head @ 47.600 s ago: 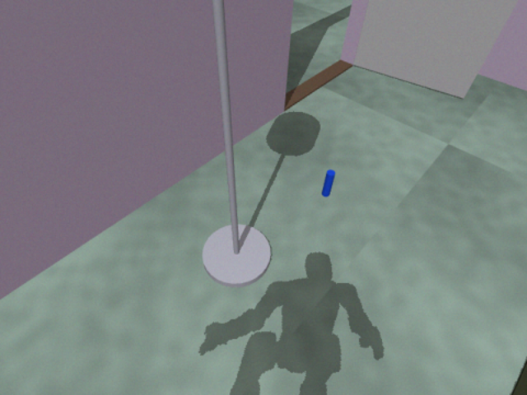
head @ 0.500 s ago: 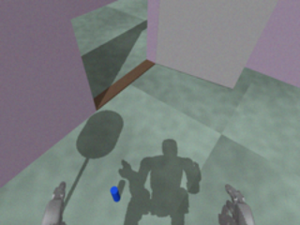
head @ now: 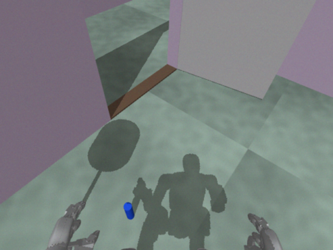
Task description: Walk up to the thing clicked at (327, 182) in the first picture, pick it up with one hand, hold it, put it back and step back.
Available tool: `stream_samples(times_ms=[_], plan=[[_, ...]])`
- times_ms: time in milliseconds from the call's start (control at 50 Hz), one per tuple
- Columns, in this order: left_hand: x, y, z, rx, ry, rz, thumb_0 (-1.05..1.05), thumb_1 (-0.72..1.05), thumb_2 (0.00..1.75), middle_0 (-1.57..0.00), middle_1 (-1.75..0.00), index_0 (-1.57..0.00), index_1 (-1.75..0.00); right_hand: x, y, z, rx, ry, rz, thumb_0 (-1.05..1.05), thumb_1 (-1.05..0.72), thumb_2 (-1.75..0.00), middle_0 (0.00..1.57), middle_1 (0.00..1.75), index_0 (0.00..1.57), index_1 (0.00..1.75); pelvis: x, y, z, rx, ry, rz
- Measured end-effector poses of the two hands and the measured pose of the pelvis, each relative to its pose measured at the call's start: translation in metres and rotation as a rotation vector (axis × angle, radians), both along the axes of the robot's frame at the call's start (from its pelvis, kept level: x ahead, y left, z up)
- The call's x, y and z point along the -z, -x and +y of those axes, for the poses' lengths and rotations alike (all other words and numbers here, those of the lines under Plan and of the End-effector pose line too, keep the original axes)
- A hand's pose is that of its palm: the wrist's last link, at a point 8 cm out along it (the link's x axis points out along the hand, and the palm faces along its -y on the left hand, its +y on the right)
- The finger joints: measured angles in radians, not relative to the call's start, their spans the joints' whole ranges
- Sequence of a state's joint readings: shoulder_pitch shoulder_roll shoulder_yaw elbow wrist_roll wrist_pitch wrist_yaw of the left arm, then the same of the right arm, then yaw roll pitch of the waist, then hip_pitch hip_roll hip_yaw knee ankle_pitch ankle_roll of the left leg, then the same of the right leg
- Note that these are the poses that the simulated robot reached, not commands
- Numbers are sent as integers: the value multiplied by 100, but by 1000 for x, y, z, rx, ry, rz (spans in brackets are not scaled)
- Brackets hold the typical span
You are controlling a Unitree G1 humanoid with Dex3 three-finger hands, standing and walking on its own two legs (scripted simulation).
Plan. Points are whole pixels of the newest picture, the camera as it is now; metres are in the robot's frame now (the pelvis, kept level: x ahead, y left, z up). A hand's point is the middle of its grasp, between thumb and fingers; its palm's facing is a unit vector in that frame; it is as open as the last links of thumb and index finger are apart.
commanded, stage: stand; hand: left
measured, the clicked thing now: (129, 211) +0.40 +0.19 -0.65
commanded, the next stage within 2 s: none
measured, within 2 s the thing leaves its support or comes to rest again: neither
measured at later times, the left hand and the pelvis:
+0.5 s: hand out of the picture +0.06 +0.26 -0.12, palm faces +0.00 -0.94 -0.34, open 7.4 cm; pelvis +0.00 +0.01 +0.04, yaw +0 degrees
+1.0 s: hand out of the picture +0.04 +0.25 -0.11, palm faces +0.00 -0.94 -0.35, open 7.4 cm; pelvis -0.01 +0.00 +0.05, yaw +0 degrees
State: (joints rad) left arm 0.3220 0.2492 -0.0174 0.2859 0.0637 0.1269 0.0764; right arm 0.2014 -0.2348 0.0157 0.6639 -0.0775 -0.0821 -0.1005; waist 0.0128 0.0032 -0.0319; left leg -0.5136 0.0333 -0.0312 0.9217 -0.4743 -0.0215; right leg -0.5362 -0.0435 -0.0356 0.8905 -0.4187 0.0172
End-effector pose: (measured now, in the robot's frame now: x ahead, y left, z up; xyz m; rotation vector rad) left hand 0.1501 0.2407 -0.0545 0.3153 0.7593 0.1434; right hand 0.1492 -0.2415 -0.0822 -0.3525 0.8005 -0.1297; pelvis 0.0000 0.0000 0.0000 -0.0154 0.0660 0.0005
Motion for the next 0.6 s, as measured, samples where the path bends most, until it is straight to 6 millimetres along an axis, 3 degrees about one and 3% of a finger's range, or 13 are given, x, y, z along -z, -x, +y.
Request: stream_samples(times_ms=[100,240,400,600], plan=[[19,21,24,-9,-9,115,0,70,86,-21,-30,-20,-30,3,23,-23,26,-2,139,1,-90,-90,20,30,21,30,-8,3,-1,0,-16,-40],[29,64,49,-71,-24,282,1,85,89,-21,-30,-20,-30,-1,61,-42,102,16,265,1,-90,-90,20,30,21,30,-21,0,4,-3,-15,-67],[29,91,60,-126,-16,392,1,90,90,-21,-30,-20,-30,-1,87,-33,138,-3,371,1,-91,-90,20,30,21,30,-34,-2,11,-5,-10,-97],[22,102,62,-150,-7,438,1,90,90,-21,-30,-20,-30,-3,85,-17,130,-43,379,1,-90,-90,20,30,21,30,-45,0,14,-4,-16,-130]])
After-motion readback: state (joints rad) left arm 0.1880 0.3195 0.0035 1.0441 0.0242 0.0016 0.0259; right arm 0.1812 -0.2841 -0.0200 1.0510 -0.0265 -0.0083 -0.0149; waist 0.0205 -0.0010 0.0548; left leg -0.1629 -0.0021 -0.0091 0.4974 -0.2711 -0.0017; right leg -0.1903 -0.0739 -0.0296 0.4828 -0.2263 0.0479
